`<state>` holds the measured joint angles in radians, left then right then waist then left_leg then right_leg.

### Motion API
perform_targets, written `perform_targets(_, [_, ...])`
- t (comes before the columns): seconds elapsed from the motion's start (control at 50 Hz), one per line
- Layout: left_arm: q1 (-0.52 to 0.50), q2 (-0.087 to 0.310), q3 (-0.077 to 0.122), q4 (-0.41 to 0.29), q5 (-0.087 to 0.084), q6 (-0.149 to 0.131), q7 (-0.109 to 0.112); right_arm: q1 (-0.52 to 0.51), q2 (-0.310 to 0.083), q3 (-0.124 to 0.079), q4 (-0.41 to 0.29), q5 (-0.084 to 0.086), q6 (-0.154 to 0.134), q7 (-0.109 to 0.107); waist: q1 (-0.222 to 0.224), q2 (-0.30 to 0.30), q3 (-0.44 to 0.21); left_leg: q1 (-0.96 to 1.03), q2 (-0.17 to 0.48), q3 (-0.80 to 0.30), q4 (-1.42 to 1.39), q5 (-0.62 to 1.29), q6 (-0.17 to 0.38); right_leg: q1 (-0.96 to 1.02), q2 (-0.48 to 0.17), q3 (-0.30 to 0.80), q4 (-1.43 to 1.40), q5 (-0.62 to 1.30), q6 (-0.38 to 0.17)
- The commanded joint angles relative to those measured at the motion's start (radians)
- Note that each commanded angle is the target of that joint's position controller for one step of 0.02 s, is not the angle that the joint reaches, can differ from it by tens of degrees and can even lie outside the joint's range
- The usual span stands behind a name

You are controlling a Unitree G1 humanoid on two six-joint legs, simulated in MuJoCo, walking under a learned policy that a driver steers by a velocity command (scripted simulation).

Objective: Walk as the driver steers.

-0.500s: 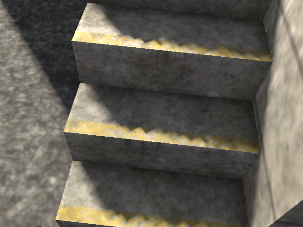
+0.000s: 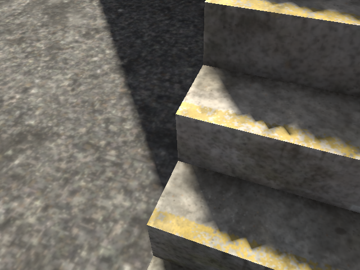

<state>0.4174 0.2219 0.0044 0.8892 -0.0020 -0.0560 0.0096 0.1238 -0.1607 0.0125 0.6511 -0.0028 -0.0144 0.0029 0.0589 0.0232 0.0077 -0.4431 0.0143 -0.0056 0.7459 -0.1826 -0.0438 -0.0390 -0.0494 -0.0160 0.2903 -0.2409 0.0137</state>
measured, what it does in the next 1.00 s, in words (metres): climbs, turning right: left foot, then right foot 0.21 m higher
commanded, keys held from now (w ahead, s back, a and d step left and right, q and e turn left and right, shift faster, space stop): w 0.14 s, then w+e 0.86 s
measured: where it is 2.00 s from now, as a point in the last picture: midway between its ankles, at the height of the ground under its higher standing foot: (267, 179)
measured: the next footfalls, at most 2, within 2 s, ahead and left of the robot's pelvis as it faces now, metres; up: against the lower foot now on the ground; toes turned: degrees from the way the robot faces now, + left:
left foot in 0.06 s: +0.11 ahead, +0.13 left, +0.00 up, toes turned +0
right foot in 0.48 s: +0.19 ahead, -0.08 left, +0.21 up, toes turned -19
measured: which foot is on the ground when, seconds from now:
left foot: up 0.00-0.04, down 0.06-0.52, up 0.54-0.90, down 0.92-1.00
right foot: down 0.00-0.06, up 0.08-0.46, down 0.48-0.90, up 0.92-1.00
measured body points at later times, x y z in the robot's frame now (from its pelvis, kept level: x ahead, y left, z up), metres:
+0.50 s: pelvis +0.15 +0.01 +0.03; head +0.15 +0.02 +0.48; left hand +0.38 +0.13 -0.06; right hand +0.08 -0.21 -0.12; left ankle +0.08 +0.13 -0.73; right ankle +0.20 -0.08 -0.55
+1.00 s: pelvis +0.30 -0.01 +0.17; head +0.30 +0.00 +0.62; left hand +0.63 +0.07 +0.12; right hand +0.13 -0.21 +0.04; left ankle +0.31 +0.09 -0.54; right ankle +0.18 -0.09 -0.31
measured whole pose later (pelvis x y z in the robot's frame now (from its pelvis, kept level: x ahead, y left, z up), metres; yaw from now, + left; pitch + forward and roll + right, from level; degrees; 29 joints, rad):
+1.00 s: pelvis +0.30 -0.01 +0.17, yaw -27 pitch +2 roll +4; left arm 0.03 0.29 0.02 0.66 -0.03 -0.09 -0.05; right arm 0.48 -0.22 -0.02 0.93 -0.06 -0.02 -0.01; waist -0.12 -0.08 -0.07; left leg -0.27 -0.06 0.14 0.62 -0.39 0.05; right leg -0.75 0.09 0.15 1.94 -0.42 -0.09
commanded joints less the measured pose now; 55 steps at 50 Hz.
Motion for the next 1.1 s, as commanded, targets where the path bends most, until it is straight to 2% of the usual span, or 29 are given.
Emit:
perform_targets(0.02, [-0.142, 0.219, 0.046, -0.072, -0.027, -0.035, -0.009, 0.070, -0.123, -0.057, -0.028, -0.017, 0.001, -0.028, -0.129, -0.210, -0.085, 0.260, -0.050, 0.052, -0.223, 0.139, 0.050, -0.060, -0.187, 0.089, 0.061, 0.806, -0.187])
perform_targets(0.06, [-0.095, 0.141, 0.029, -0.049, -0.021, -0.037, -0.005, 0.193, -0.197, -0.096, 0.043, -0.013, 0.013, -0.029, -0.151, -0.084, -0.129, 0.440, 0.009, -0.023, -0.332, 0.422, 0.086, -0.161, -0.064, -0.002, 0.327, 0.469, -0.094])
perform_targets(0.08, [-0.031, 0.062, 0.002, -0.046, 0.016, -0.039, -0.003, 0.318, -0.264, -0.112, 0.084, -0.012, 0.030, -0.033, -0.152, 0.182, -0.179, 0.646, 0.241, -0.328, -0.397, 0.625, 0.190, -0.427, 0.028, -0.044, 0.627, -0.082, -0.020])
perform_targets(0.1, [0.060, 0.044, 0.005, 0.001, 0.003, -0.037, -0.006, 0.456, -0.295, -0.119, 0.127, -0.017, 0.042, -0.025, -0.178, 0.246, -0.276, 0.688, 0.389, -0.601, -0.474, 0.294, 0.359, -0.576, 0.073, 0.018, 1.111, -0.386, 0.017])
perform_targets(0.12, [0.004, 0.051, 0.022, -0.014, -0.028, -0.035, -0.005, 0.457, -0.297, -0.124, 0.170, -0.003, 0.031, -0.018, -0.189, 0.169, -0.184, 0.668, 0.428, -0.705, -0.568, -0.254, 0.432, -0.850, 0.065, 0.068, 1.465, -0.417, 0.015])
perform_targets(0.16, [-0.306, -0.061, -0.005, -0.142, -0.062, -0.034, 0.014, 0.340, -0.123, -0.065, 0.244, -0.007, 0.015, 0.001, -0.158, 0.190, 0.126, 0.484, 0.359, -0.526, -0.575, -0.373, 0.338, -1.306, 0.054, 0.014, 2.099, -0.442, -0.034])
perform_targets(0.2, [-0.325, -0.155, -0.056, -0.224, -0.043, -0.037, 0.010, 0.362, 0.007, -0.016, 0.336, -0.025, 0.005, 0.012, -0.110, 0.065, 0.078, 0.446, 0.300, -0.355, -0.491, -0.194, 0.237, -1.423, 0.064, 0.096, 2.361, -0.409, -0.086])
perform_targets(0.26, [-0.177, -0.159, -0.080, -0.241, -0.067, -0.013, -0.021, 0.296, -0.005, 0.011, 0.380, -0.038, 0.013, 0.002, -0.003, 0.031, 0.047, 0.274, 0.331, -0.246, -0.485, -0.226, 0.186, -1.462, 0.074, 0.164, 2.464, -0.230, -0.105])
perform_targets(0.3, [-0.254, -0.117, -0.082, -0.302, -0.046, 0.011, -0.015, 0.120, -0.057, 0.020, 0.324, -0.058, 0.007, 0.011, 0.040, 0.012, 0.108, -0.053, 0.242, -0.062, -0.560, -0.232, 0.150, -1.318, 0.095, 0.086, 2.199, -0.044, -0.056])
perform_targets(0.36, [-0.437, -0.083, -0.089, -0.375, -0.014, 0.030, 0.013, 0.212, -0.129, 0.020, 0.348, -0.037, -0.028, -0.031, -0.023, 0.113, 0.072, -0.185, 0.181, 0.041, -0.736, -0.047, 0.222, -1.043, 0.053, -0.081, 1.799, 0.105, -0.004])
perform_targets(0.42, [-0.371, -0.075, -0.091, -0.311, -0.018, 0.025, 0.009, 0.312, -0.210, -0.001, 0.402, 0.039, -0.009, -0.057, -0.001, 0.112, -0.129, 0.129, 0.191, 0.172, -0.687, 0.739, 0.237, -0.643, 0.051, -0.220, 1.303, -0.069, -0.082])
perform_targets(0.44, [-0.370, -0.078, -0.090, -0.305, -0.023, 0.027, 0.000, 0.379, -0.254, -0.006, 0.412, 0.032, 0.001, -0.066, 0.012, 0.188, -0.207, 0.255, 0.244, 0.166, -0.587, 1.398, 0.289, -0.549, 0.124, -0.255, 1.259, -0.283, -0.095])
perform_targets(0.48, [-0.246, 0.000, -0.058, -0.276, 0.005, 0.037, -0.039, 0.314, -0.339, -0.031, 0.349, -0.001, 0.017, -0.074, 0.065, 0.262, -0.261, 0.555, 0.317, 0.169, -0.295, 1.928, 0.313, -0.527, 0.202, -0.206, 0.930, -0.445, -0.121])
perform_targets(0.5, [-0.198, 0.069, -0.029, -0.271, 0.024, 0.038, -0.055, 0.301, -0.320, -0.037, 0.309, -0.025, 0.015, -0.079, 0.069, 0.195, -0.279, 0.550, 0.294, 0.122, -0.106, 1.747, 0.282, -0.447, 0.176, 0.037, 0.741, -0.364, -0.175])
perform_targets(0.52, [-0.087, 0.234, 0.024, -0.231, 0.041, 0.052, -0.051, 0.274, -0.245, -0.032, 0.244, -0.028, -0.004, -0.054, 0.095, -0.186, -0.329, 0.209, 0.158, 0.058, 0.155, 1.243, 0.236, -0.221, -0.035, 0.651, 0.372, -0.539, -0.333])
perform_targets(0.54, [0.060, 0.291, 0.049, -0.160, 0.059, 0.075, -0.013, 0.100, -0.166, -0.034, 0.221, -0.027, -0.037, -0.012, 0.162, -0.383, -0.268, -0.095, -0.107, -0.052, 0.665, 0.134, 0.137, -0.105, -0.167, 1.161, -0.103, -0.543, -0.449])
perform_targets(0.58, [0.000, 0.101, -0.002, -0.046, 0.021, 0.032, -0.005, 0.078, -0.043, -0.021, 0.127, 0.016, -0.093, 0.069, -0.029, -0.177, -0.011, -0.546, -0.133, -0.199, 1.327, -0.134, 0.095, -0.195, -0.198, 0.946, 0.078, -0.152, -0.408])
perform_targets(0.6, [-0.050, 0.016, -0.018, -0.002, 0.004, 0.022, -0.015, 0.046, -0.010, -0.004, 0.094, 0.030, -0.102, 0.065, -0.094, -0.102, 0.100, -0.662, -0.094, -0.155, 1.379, -0.168, 0.109, -0.260, -0.127, 0.662, 0.189, -0.112, -0.346])
perform_targets(0.64, [-0.284, -0.113, -0.050, -0.042, 0.036, 0.016, -0.051, 0.109, -0.032, 0.017, 0.037, 0.020, -0.069, 0.043, -0.200, -0.022, 0.098, -0.599, -0.065, -0.074, 1.414, -0.243, 0.091, -0.378, -0.041, 0.276, 0.270, 0.032, -0.156])
perform_targets(0.72, [-0.319, 0.087, 0.000, -0.058, 0.013, -0.011, -0.023, 0.091, -0.112, 0.030, -0.034, -0.026, -0.041, -0.006, -0.253, -0.023, 0.004, -0.359, -0.013, 0.031, 0.970, 0.007, 0.033, -0.571, -0.049, 0.166, 0.062, -0.033, -0.189])
perform_targets(0.82, [-0.274, 0.182, 0.022, -0.094, 0.041, 0.000, -0.014, 0.161, -0.145, -0.002, 0.032, -0.044, -0.034, -0.019, -0.255, -0.110, -0.137, 0.026, -0.066, 0.142, 0.530, -0.010, 0.069, -0.337, -0.046, 0.023, 0.070, 0.645, -0.205])
perform_targets(0.88, [-0.445, 0.142, 0.008, -0.220, 0.034, -0.005, -0.030, 0.488, -0.200, -0.070, 0.164, -0.032, -0.043, -0.008, -0.395, -0.104, -0.165, 0.312, -0.029, 0.064, -0.250, 0.134, 0.090, -0.184, 0.021, 0.057, 0.486, 0.756, -0.203])
perform_targets(0.9, [-0.561, 0.070, -0.011, -0.273, 0.011, -0.027, -0.037, 0.615, -0.121, -0.069, 0.259, -0.033, -0.032, -0.003, -0.433, -0.104, -0.090, 0.407, 0.064, 0.004, -0.649, 0.344, 0.151, -0.259, 0.066, 0.056, 0.867, 0.512, -0.162])
perform_targets(0.92, [-0.585, -0.099, -0.061, -0.309, 0.007, -0.048, -0.051, 0.638, 0.015, -0.027, 0.368, -0.039, -0.016, 0.002, -0.337, 0.098, 0.038, 0.480, 0.126, -0.072, -0.647, 0.549, 0.161, -0.594, 0.136, 0.035, 1.295, -0.214, -0.141])
perform_targets(0.94, [-0.371, -0.194, -0.072, -0.294, -0.018, -0.066, -0.067, 0.477, -0.015, -0.006, 0.316, -0.096, -0.031, 0.005, -0.114, 0.153, 0.007, 0.581, 0.204, -0.193, -0.154, 1.308, 0.118, -0.917, 0.220, 0.209, 1.761, -0.238, -0.131])
perform_targets(0.96, [-0.175, -0.170, -0.059, -0.273, -0.039, -0.066, -0.079, 0.440, -0.081, -0.010, 0.239, -0.097, -0.023, -0.012, -0.024, 0.069, -0.140, 0.605, 0.314, -0.374, -0.194, 0.963, 0.279, -1.049, 0.217, 0.270, 1.977, -0.194, -0.108])
perform_targets(1.0, [-0.269, -0.103, -0.067, -0.339, -0.043, -0.043, -0.076, 0.286, -0.140, -0.030, 0.205, -0.035, -0.013, -0.018, -0.015, 0.063, -0.030, 0.443, 0.408, -0.479, -0.466, -0.161, 0.315, -1.295, 0.052, 0.216, 2.166, -0.248, -0.072])
perform_targets(1.06, [-0.503, -0.054, -0.064, -0.412, -0.035, -0.007, -0.058, 0.282, -0.037, 0.006, 0.239, -0.058, -0.055, -0.033, -0.079, -0.096, 0.127, 0.252, 0.351, -0.301, -0.512, -0.106, 0.241, -1.404, 0.032, 0.189, 2.219, -0.107, -0.056])
perform_targets(1.1, [-0.603, -0.081, -0.083, -0.472, -0.023, 0.006, -0.052, 0.333, -0.061, 0.012, 0.282, -0.064, -0.078, -0.038, -0.098, -0.068, 0.143, 0.199, 0.302, -0.138, -0.551, 0.057, 0.184, -1.393, 0.013, 0.141, 2.108, -0.031, -0.060])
